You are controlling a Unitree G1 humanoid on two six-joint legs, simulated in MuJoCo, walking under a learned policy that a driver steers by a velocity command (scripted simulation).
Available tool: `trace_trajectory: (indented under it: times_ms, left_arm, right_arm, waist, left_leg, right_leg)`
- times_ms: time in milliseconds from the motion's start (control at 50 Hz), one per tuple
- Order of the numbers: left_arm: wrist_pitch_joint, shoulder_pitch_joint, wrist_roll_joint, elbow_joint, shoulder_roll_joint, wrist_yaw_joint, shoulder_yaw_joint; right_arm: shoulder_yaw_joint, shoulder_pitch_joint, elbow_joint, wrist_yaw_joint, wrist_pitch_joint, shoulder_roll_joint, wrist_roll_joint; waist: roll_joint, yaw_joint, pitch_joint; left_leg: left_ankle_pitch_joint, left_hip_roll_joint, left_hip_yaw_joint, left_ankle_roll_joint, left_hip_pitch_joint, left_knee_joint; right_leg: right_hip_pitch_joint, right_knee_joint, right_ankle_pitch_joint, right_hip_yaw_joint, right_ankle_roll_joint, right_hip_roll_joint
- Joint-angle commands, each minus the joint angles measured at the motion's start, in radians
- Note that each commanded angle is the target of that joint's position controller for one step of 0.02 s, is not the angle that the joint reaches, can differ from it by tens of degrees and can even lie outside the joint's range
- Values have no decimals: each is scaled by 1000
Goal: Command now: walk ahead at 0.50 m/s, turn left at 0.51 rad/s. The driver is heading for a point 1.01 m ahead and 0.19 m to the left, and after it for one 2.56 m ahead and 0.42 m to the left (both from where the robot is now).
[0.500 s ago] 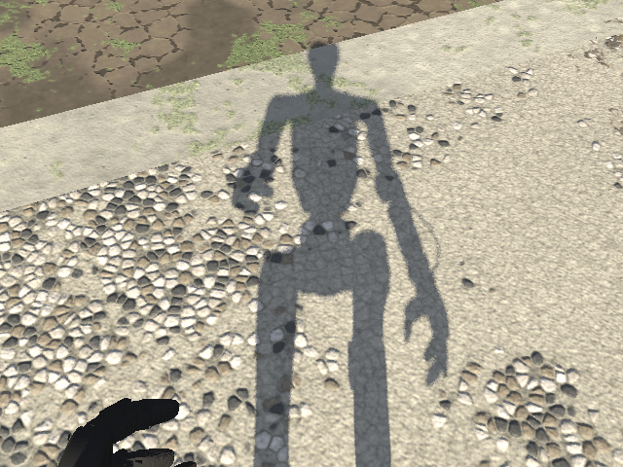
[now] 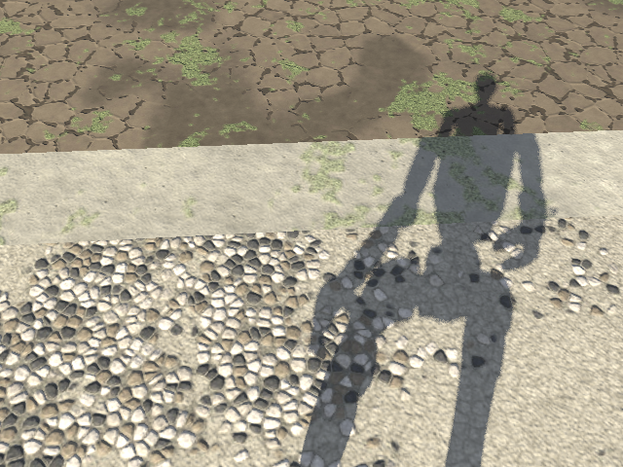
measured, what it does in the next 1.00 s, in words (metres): walks ahead, turning left: left foot, then right foot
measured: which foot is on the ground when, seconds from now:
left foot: up 0.00-0.02, down 0.04-0.54, up 0.56-0.96, down 0.98-1.00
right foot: down 0.00-0.06, up 0.08-0.52, down 0.54-1.00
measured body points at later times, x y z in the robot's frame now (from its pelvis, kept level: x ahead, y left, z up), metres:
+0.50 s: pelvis +0.30 +0.02 +0.01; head +0.33 +0.04 +0.46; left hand +0.46 +0.31 -0.07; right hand +0.42 -0.26 -0.10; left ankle +0.16 +0.10 -0.73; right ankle +0.48 -0.07 -0.71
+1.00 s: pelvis +0.53 +0.10 +0.00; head +0.56 +0.12 +0.45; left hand +0.41 +0.36 -0.13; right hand +0.83 +0.00 -0.07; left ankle +0.58 +0.25 -0.73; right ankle +0.48 -0.06 -0.72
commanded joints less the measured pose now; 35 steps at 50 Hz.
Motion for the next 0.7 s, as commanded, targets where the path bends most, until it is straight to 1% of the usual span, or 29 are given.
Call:
trace_trajectory:
  times_ms: [20, 40, 60, 80, 100, 120, 140, 160, 180, 220, 240, 280, 320, 340, 380, 400, 440, 480, 500, 520, 540, 560, 580, 600, 620, 640, 660, 680, 700]
  left_arm:
    - [24, -23, -2, -60, 206, 16, 45]
    - [28, -34, -2, -73, 197, 20, 39]
    - [13, 1, 16, -110, 139, 17, 19]
    - [-31, 44, 17, -149, 34, -5, -17]
    - [-72, -74, -18, -172, 139, -23, 9]
    - [-91, -133, -40, -196, 150, -29, 10]
    - [-95, -139, -26, -190, 134, -22, 9]
    - [-86, -134, -7, -181, 147, -15, 21]
    - [-70, -116, 0, -182, 147, -17, 25]
    - [-45, -107, 15, -193, 122, -15, 24]
    - [-38, -129, 21, -205, 111, -13, 22]
    - [-34, -215, 23, -237, 96, -9, 16]
    - [-38, -288, 19, -259, 78, -12, 8]
    - [-41, -319, 15, -270, 73, -15, 5]
    - [-45, -368, 4, -295, 83, -21, 5]
    - [-48, -381, 0, -304, 94, -24, 8]
    - [-57, -381, -2, -314, 124, -31, 17]
    - [-69, -342, -4, -309, 149, -36, 28]
    - [-75, -277, -2, -292, 160, -35, 36]
    - [-81, -172, 9, -269, 189, -29, 52]
    - [-80, -17, 20, -256, 244, -21, 66]
    - [-65, 59, 27, -222, 320, -25, 84]
    - [-61, 31, 1, -239, 218, -30, 65]
    - [-54, -14, -2, -256, 150, -26, 47]
    - [-47, -59, 9, -257, 134, -27, 37]
    - [-43, -82, 15, -247, 113, -28, 30]
    - [-45, -87, 23, -239, 102, -28, 24]
    - [-49, -83, 21, -229, 98, -30, 24]
    - [-53, -73, 15, -218, 101, -32, 25]
  right_arm:
    - [-51, 83, -76, 14, -8, -141, 5]
    - [-87, 252, -37, 2, -5, -204, 9]
    - [-122, 374, -16, -24, 7, -313, 6]
    - [-116, 328, -47, -21, -4, -347, 1]
    - [-90, 341, -51, -19, -11, -253, -11]
    - [-78, 298, -55, -23, -18, -205, -13]
    - [-72, 225, -70, -22, -23, -184, -10]
    - [-61, 168, -88, -24, -25, -151, -12]
    - [-55, 142, -103, -26, -25, -141, -21]
    - [-60, 149, -107, -35, -28, -163, -13]
    - [-64, 163, -106, -42, -29, -180, -11]
    - [-71, 193, -103, -57, -25, -203, -7]
    - [-73, 217, -100, -65, -18, -207, -3]
    - [-74, 230, -97, -67, -15, -208, -3]
    - [-75, 262, -85, -66, -12, -212, -1]
    - [-75, 274, -79, -66, -10, -208, 2]
    - [-73, 284, -76, -71, -4, -197, 4]
    - [-75, 271, -82, -77, 3, -199, -1]
    - [-71, 257, -89, -78, 8, -188, -2]
    - [-58, 248, -101, -76, 8, -153, -6]
    - [-35, 258, -122, -72, 6, -98, -22]
    - [-19, 415, -152, -69, -6, -43, 11]
    - [-36, 409, -121, -74, -5, -159, 26]
    - [-52, 293, -131, -74, 1, -216, 17]
    - [-51, 237, -141, -76, 5, -203, 3]
    - [-51, 201, -153, -74, 3, -183, -9]
    - [-49, 206, -156, -67, 3, -159, -4]
    - [-44, 218, -156, -63, 5, -137, 3]
    - [-39, 221, -157, -61, 7, -117, 4]
  waist:
    - [-103, -115, -62]
    - [-77, -202, -149]
    - [94, -212, -257]
    - [243, -123, -375]
    - [129, -184, -359]
    - [85, -170, -233]
    - [-27, -117, -152]
    - [-36, -82, -108]
    - [-17, -53, -94]
    - [-13, -35, -77]
    - [-10, -36, -64]
    - [4, -61, -36]
    - [32, -89, -28]
    - [46, -104, -25]
    - [65, -126, -22]
    - [71, -129, -20]
    - [81, -120, -24]
    - [108, -92, -30]
    - [118, -56, -49]
    - [104, -6, -123]
    - [-11, 51, -268]
    - [-374, -29, -363]
    - [-261, -4, -298]
    - [-157, 25, -173]
    - [-88, 11, -105]
    - [-84, -5, -50]
    - [-108, -28, -35]
    - [-125, -38, -33]
    - [-125, -44, -33]
  left_leg:
    - [-127, -101, 86, 62, 170, -10]
    - [-73, -131, 59, 104, 426, -76]
    - [-111, 75, -289, 198, 755, -102]
    - [-209, 283, -872, 384, 1000, -282]
    - [-214, 258, -819, 329, 1010, -331]
    - [-143, 220, -647, 282, 892, -325]
    - [-39, 172, -526, 247, 732, -333]
    - [60, 137, -443, 224, 614, -349]
    - [106, 117, -415, 221, 536, -373]
    - [183, 98, -370, 232, 454, -400]
    - [201, 87, -343, 232, 426, -409]
    - [182, 56, -302, 211, 394, -415]
    - [105, 15, -269, 172, 366, -402]
    - [64, 7, -268, 155, 355, -396]
    - [6, 19, -301, 137, 359, -384]
    - [-14, 30, -326, 133, 382, -365]
    - [-44, 56, -388, 123, 449, -307]
    - [-19, 76, -441, 112, 489, -245]
    - [14, 58, -445, 97, 487, -194]
    - [52, 5, -412, 67, 452, -66]
    - [-103, -66, -322, 26, 322, 216]
    - [-561, -192, -210, -39, -51, 532]
    - [-531, -103, -239, -50, -178, 667]
    - [-432, -66, -218, -54, -203, 691]
    - [-355, -33, -189, -57, -159, 665]
    - [-309, -12, -189, -56, -134, 614]
    - [-282, 9, -187, -51, -85, 579]
    - [-273, 13, -175, -50, -58, 547]
    - [-273, 14, -163, -52, -52, 515]
  right_leg:
    - [3, 296, 1126, 31, -114, -297]
    - [-116, 530, 1059, 11, -78, -254]
    - [-438, 883, 633, -2, -26, -172]
    - [-790, 1173, -182, 194, 11, 49]
    - [-902, 1208, -151, 351, -21, -14]
    - [-936, 1155, -68, 337, -46, -60]
    - [-887, 1050, 2, 330, -47, -105]
    - [-818, 961, 38, 325, -39, -135]
    - [-758, 926, 60, 330, -28, -147]
    - [-725, 841, 90, 310, 10, -143]
    - [-729, 784, 129, 301, 29, -136]
    - [-741, 626, 248, 289, 55, -115]
    - [-693, 458, 387, 283, 59, -80]
    - [-664, 390, 443, 278, 57, -64]
    - [-624, 321, 495, 281, 51, -41]
    - [-620, 297, 489, 293, 45, -38]
    - [-611, 250, 441, 319, 28, -36]
    - [-565, 233, 348, 320, 2, -35]
    - [-481, 201, 333, 302, -18, -28]
    - [-309, 192, 330, 317, -53, -62]
    - [-47, 209, 267, 483, -111, -234]
    - [250, 109, 68, 973, -285, -450]
    - [213, 63, -155, 1040, -272, -455]
    - [90, 51, -133, 860, -220, -407]
    - [-41, 36, -3, 729, -193, -356]
    - [-137, 15, 105, 643, -190, -314]
    - [-198, -9, 172, 572, -184, -282]
    - [-225, -32, 210, 527, -189, -264]
    - [-235, -48, 254, 493, -203, -260]
Velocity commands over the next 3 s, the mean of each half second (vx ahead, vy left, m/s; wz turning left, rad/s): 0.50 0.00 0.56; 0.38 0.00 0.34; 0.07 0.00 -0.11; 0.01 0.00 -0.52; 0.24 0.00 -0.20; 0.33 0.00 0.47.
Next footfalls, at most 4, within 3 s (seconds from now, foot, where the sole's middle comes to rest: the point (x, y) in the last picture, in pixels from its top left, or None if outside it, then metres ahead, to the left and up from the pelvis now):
0.04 left None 0.20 0.10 -0.76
0.54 right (357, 444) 0.52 -0.05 -0.76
0.98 left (215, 389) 0.62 0.27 -0.76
1.28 right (331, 372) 0.68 0.01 -0.76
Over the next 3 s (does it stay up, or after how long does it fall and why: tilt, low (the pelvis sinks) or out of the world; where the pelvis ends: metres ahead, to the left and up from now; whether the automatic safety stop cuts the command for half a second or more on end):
stays up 0.87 0.08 0.01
